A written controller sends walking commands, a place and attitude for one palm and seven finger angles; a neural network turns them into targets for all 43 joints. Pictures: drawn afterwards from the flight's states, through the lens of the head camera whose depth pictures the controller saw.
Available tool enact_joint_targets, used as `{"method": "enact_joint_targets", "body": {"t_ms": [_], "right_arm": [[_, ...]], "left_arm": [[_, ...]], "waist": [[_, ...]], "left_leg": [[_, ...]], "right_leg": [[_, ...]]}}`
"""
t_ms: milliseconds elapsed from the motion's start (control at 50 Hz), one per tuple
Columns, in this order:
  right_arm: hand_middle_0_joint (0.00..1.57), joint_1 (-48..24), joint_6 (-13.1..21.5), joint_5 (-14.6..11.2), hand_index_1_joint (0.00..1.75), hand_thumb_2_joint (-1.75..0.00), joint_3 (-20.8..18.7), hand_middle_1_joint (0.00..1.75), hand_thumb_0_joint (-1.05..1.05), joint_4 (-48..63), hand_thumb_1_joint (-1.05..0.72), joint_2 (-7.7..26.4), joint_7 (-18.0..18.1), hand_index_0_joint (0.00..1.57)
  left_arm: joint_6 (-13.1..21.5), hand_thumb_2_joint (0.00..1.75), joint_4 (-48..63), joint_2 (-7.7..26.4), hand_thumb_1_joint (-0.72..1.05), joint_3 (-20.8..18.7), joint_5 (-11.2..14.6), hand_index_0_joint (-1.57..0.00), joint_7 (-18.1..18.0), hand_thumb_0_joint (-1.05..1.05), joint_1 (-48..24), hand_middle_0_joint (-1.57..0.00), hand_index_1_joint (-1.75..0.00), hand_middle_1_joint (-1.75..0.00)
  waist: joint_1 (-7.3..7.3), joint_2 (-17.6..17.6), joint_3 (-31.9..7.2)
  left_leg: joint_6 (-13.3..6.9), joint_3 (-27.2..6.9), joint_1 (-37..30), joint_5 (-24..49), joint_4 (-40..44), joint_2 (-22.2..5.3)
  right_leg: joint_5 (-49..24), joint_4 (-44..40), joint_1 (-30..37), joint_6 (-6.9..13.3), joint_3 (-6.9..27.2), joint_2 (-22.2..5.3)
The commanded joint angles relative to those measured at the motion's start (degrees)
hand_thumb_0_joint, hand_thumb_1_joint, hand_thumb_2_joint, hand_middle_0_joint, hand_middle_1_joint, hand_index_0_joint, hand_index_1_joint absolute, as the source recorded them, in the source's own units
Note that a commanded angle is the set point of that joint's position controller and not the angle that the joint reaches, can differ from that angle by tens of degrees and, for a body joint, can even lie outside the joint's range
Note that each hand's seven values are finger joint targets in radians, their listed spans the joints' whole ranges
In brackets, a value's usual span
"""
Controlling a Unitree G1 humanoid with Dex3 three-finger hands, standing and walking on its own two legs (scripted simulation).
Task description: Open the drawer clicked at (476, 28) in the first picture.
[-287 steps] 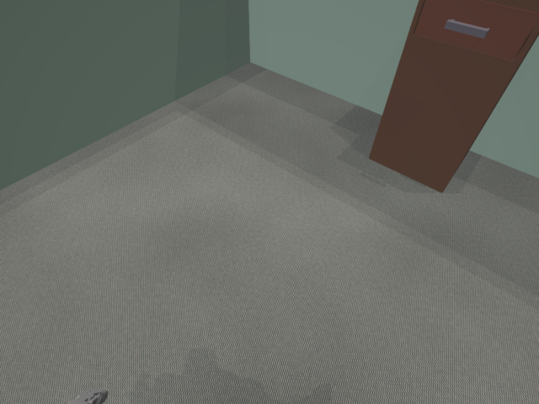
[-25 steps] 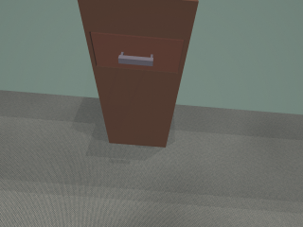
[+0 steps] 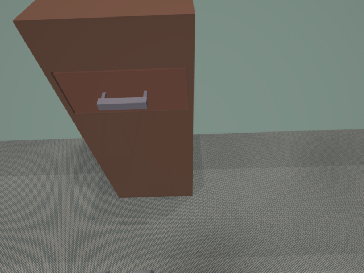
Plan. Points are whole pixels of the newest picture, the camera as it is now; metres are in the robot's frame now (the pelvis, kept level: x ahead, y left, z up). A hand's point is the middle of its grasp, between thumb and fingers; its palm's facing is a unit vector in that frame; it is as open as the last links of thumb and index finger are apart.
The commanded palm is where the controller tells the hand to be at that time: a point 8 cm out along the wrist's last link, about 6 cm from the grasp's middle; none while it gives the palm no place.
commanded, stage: come to a stop and stand still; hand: left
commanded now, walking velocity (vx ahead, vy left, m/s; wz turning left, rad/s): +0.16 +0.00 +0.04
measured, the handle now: (124, 99) +0.59 +0.20 +0.02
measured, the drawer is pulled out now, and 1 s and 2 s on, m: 0.00 0.00 0.00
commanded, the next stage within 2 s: look again from close up in 1.30 s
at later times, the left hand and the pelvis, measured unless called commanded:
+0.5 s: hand out of the picture +0.07 +0.19 -0.17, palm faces +0.03 -0.97 -0.25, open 7.4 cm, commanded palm none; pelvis +0.05 -0.01 +0.00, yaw -1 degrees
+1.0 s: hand out of the picture +0.04 +0.14 -0.16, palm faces +0.04 -0.98 -0.20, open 7.3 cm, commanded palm none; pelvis +0.01 -0.04 +0.01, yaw +0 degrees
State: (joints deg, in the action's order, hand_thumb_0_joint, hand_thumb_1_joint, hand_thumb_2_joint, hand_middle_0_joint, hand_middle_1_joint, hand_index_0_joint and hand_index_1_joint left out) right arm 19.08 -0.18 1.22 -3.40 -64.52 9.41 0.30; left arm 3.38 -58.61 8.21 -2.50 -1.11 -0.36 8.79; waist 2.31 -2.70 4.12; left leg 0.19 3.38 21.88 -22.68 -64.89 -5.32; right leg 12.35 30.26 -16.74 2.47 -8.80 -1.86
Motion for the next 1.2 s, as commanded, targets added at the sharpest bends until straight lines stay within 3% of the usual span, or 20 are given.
{"method": "enact_joint_targets", "body": {"t_ms": [0,80,140,180,240,340,420,480,500,520,540,560,620,720,760,800,820,860,980,1180], "right_arm": [[0.20,2.6,0.7,0.3,0.30,-0.90,0.4,0.30,0.00,3.5,-0.90,0.4,-0.2,0.20],[0.20,-0.2,0.9,-0.3,0.30,-0.90,1.8,0.30,0.00,4.0,-0.90,-0.6,0.3,0.20],[0.20,0.8,0.9,-0.7,0.30,-0.90,2.0,0.30,0.00,2.4,-0.90,1.3,0.8,0.20],[0.20,-1.3,1.3,-0.5,0.30,-0.90,1.1,0.30,0.00,3.8,-0.90,6.5,1.2,0.20],[0.20,-5.6,0.5,-0.7,0.30,-0.90,0.5,0.30,0.00,5.0,-0.90,8.6,2.3,0.20],[0.20,-7.3,-0.6,-0.1,0.30,-0.90,-1.6,0.30,0.00,7.1,-0.90,11.0,2.7,0.20],[0.20,-9.8,-1.0,0.1,0.30,-0.90,-2.1,0.30,0.00,8.4,-0.90,10.8,1.9,0.20],[0.20,-12.0,-1.2,-0.4,0.30,-0.90,-1.9,0.30,0.00,8.9,-0.90,9.4,1.2,0.20],[0.20,-11.5,-1.3,-0.8,0.30,-0.90,-1.7,0.30,0.00,9.2,-0.90,6.9,0.9,0.20],[0.20,-11.1,-1.7,-1.1,0.30,-0.90,-1.0,0.30,0.00,10.1,-0.90,3.4,0.4,0.20],[0.20,-12.8,-2.5,-0.7,0.30,-0.90,-0.8,0.30,0.00,10.6,-0.90,3.6,0.1,0.20],[0.20,-14.2,-3.1,-0.5,0.30,-0.90,-1.0,0.30,0.00,10.7,-0.90,3.8,0.2,0.20],[0.20,-9.0,-2.4,-0.6,0.30,-0.90,-0.7,0.30,0.00,7.4,-0.90,3.8,0.3,0.20],[0.20,-6.8,-1.1,-0.8,0.30,-0.90,0.8,0.30,0.00,5.7,-0.90,2.9,1.1,0.20],[0.20,-3.2,-0.3,-0.7,0.30,-0.90,1.3,0.30,0.00,3.4,-0.90,2.9,1.4,0.20],[0.20,-4.3,0.5,-0.4,0.30,-0.90,1.6,0.30,0.00,2.7,-0.90,5.5,1.7,0.20],[0.20,-4.1,0.6,-0.3,0.30,-0.90,1.8,0.30,0.00,2.2,-0.90,5.6,2.0,0.20],[0.20,-4.6,0.6,-0.4,0.30,-0.90,2.1,0.30,0.00,1.1,-0.90,4.7,1.8,0.20],[0.20,-1.3,-0.1,-0.2,0.30,-0.90,2.3,0.30,0.00,0.2,-0.90,3.7,1.7,0.20],[0.20,2.8,0.3,-0.3,0.30,-0.90,2.4,0.30,0.00,-0.4,-0.90,2.1,1.7,0.20]], "left_arm": [[0.6,0.90,0.0,6.2,0.90,-1.2,-0.3,-0.20,-1.0,0.00,5.9,-0.20,-0.30,-0.30],[-0.3,0.90,-0.8,7.0,0.90,-0.7,-0.2,-0.20,-1.2,0.00,5.2,-0.20,-0.30,-0.30],[-1.7,0.90,-1.8,6.8,0.90,0.0,0.6,-0.20,-1.5,0.00,4.8,-0.20,-0.30,-0.30],[-2.8,0.90,-1.6,5.2,0.90,0.1,0.8,-0.20,-2.0,0.00,8.2,-0.20,-0.30,-0.30],[-4.4,0.90,-1.6,6.1,0.90,0.2,0.8,-0.20,-1.9,0.00,9.7,-0.20,-0.30,-0.30],[-4.8,0.90,0.4,6.0,0.90,-0.6,0.3,-0.20,-1.6,0.00,8.5,-0.20,-0.30,-0.30],[-4.9,0.90,1.7,4.9,0.90,-1.0,0.4,-0.20,-1.6,0.00,8.9,-0.20,-0.30,-0.30],[-4.4,0.90,0.2,5.1,0.90,-0.8,0.1,-0.20,-1.7,0.00,13.6,-0.20,-0.30,-0.30],[-4.1,0.90,0.6,7.7,0.90,-1.0,-0.4,-0.20,-1.8,0.00,13.3,-0.20,-0.30,-0.30],[-3.8,0.90,1.6,11.4,0.90,-1.2,-0.7,-0.20,-1.9,0.00,9.8,-0.20,-0.30,-0.30],[-3.9,0.90,3.1,13.0,0.90,-1.5,-0.6,-0.20,-1.7,0.00,8.0,-0.20,-0.30,-0.30],[-3.8,0.90,3.5,12.7,0.90,-1.6,-0.7,-0.20,-1.8,0.00,5.8,-0.20,-0.30,-0.30],[-3.4,0.90,3.5,9.9,0.90,-0.9,-0.5,-0.20,-1.6,0.00,2.3,-0.20,-0.30,-0.30],[-2.9,0.90,1.0,10.2,0.90,-0.9,0.0,-0.20,-1.8,0.00,6.5,-0.20,-0.30,-0.30],[-2.8,0.90,-0.1,9.2,0.90,-0.6,0.8,-0.20,-1.9,0.00,5.5,-0.20,-0.30,-0.30],[-2.9,0.90,-0.6,7.0,0.90,0.0,1.0,-0.20,-1.7,0.00,6.4,-0.20,-0.30,-0.30],[-2.7,0.90,-1.1,7.0,0.90,0.1,1.0,-0.20,-1.6,0.00,6.1,-0.20,-0.30,-0.30],[-3.3,0.90,-2.3,7.5,0.90,0.2,1.1,-0.20,-1.6,0.00,5.1,-0.20,-0.30,-0.30],[-3.4,0.90,-4.0,7.1,0.90,0.6,0.8,-0.20,-1.3,0.00,6.1,-0.20,-0.30,-0.30],[-2.9,0.90,-4.9,5.1,0.90,0.7,0.7,-0.20,-1.5,0.00,9.5,-0.20,-0.30,-0.30]], "waist": [[-0.78,8.7,-3.5],[-1.31,7.7,-3.9],[-0.48,6.5,-4.9],[-2.23,-2.3,-4.0],[-2.91,-13.4,-2.1],[-1.32,-5.2,-9.7],[-1.86,-6.1,-10.7],[-4.33,-3.0,-9.3],[-3.99,4.6,-6.9],[-2.32,15.8,-3.3],[-3.71,15.9,-2.2],[-3.73,17.7,0.5],[-1.35,12.3,-0.2],[-3.20,9.6,-5.4],[-1.95,7.5,-6.4],[-3.58,0.3,-6.4],[-3.55,1.7,-6.6],[-3.72,-3.9,-4.5],[-3.04,2.4,1.8],[-2.44,3.8,1.2]], "left_leg": [[1.0,0.0,3.1,2.5,8.1,-2.2],[1.8,0.8,-3.0,5.2,24.2,-0.1],[1.9,0.3,-14.7,22.4,39.5,0.1],[-1.8,-6.0,-14.1,39.5,41.3,-7.7],[-7.8,-11.0,-10.2,45.5,47.7,-12.8],[-11.8,-9.3,-22.6,57.2,41.8,-14.8],[-10.2,-7.1,-17.4,45.6,42.5,-12.8],[-6.0,-5.1,-9.0,26.1,39.8,-8.6],[-2.9,-2.9,-4.5,14.5,35.5,-4.1],[0.6,1.2,-0.1,1.0,31.3,2.1],[0.8,-0.3,-2.7,-4.7,23.9,3.2],[0.1,-2.9,-2.0,-6.0,18.2,2.8],[0.0,-3.2,-0.9,-1.9,12.8,3.0],[1.1,-1.5,-5.5,0.5,32.0,2.8],[0.7,-2.6,-13.2,11.5,43.3,1.9],[-1.2,-6.8,-14.8,22.5,43.8,-3.5],[-1.2,-6.1,-14.1,22.2,42.8,-3.5],[-1.1,-6.5,-10.2,16.7,46.4,-3.2],[-0.7,-4.9,-7.6,4.9,48.3,-0.4],[-1.1,-4.2,-8.6,5.5,47.4,0.1]], "right_leg": [[-12.7,-17.5,2.9,6.9,9.8,-14.5],[-22.3,-14.2,4.1,7.0,8.1,-12.8],[-17.8,-7.5,2.1,2.3,5.0,-8.5],[-5.3,-4.6,1.5,-1.6,4.9,-4.6],[11.5,6.3,2.4,-3.6,3.8,-2.0],[19.1,20.8,-7.7,-3.9,7.6,-1.0],[15.7,15.4,-2.9,-3.9,6.8,-1.0],[1.6,-2.4,6.9,-4.0,5.1,-0.9],[-2.2,-10.3,7.7,-3.2,10.6,-4.8],[-0.8,-15.1,3.7,0.9,21.1,-14.2],[3.5,-19.0,-3.9,5.1,23.9,-18.4],[5.2,-19.7,-7.5,6.6,24.8,-17.6],[-7.2,-14.7,-2.1,6.4,16.5,-12.4],[-20.8,-9.5,9.3,6.8,15.4,-11.7],[-17.2,-7.7,7.5,3.4,14.0,-9.8],[-11.0,-8.0,6.0,-0.5,11.1,-5.2],[-11.7,-8.7,7.4,-1.0,10.9,-4.7],[-6.8,-9.0,9.9,-1.2,9.8,-4.4],[5.3,-14.8,6.0,-1.3,12.1,-4.6],[7.0,-15.1,3.2,-1.3,12.5,-4.5]]}}
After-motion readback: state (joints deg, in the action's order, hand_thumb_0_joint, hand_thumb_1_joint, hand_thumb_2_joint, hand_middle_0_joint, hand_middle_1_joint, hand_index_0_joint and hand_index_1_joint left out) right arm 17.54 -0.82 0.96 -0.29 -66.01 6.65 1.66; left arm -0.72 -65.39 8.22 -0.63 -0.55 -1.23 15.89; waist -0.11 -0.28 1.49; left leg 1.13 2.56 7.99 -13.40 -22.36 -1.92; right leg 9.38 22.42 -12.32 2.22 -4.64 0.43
